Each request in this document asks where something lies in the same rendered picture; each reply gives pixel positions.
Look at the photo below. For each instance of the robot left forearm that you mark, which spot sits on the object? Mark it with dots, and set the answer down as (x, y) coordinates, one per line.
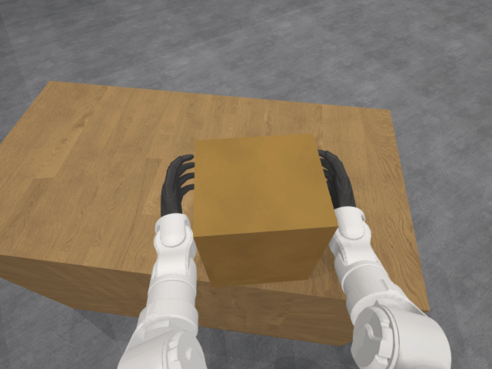
(172, 289)

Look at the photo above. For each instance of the robot left hand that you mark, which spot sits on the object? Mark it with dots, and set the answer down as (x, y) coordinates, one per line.
(172, 193)

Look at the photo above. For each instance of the robot right upper arm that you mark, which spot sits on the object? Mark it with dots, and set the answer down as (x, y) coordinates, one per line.
(389, 338)

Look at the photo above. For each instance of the robot right hand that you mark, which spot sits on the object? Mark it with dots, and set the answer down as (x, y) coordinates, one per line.
(338, 182)

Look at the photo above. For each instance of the robot right forearm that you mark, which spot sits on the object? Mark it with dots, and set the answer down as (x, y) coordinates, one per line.
(362, 276)

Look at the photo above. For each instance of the pedestal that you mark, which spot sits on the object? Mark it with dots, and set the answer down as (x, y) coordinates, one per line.
(81, 175)

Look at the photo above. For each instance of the carton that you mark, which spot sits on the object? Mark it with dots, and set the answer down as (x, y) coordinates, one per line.
(262, 209)

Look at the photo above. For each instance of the robot left upper arm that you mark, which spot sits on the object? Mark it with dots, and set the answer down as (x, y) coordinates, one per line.
(175, 349)

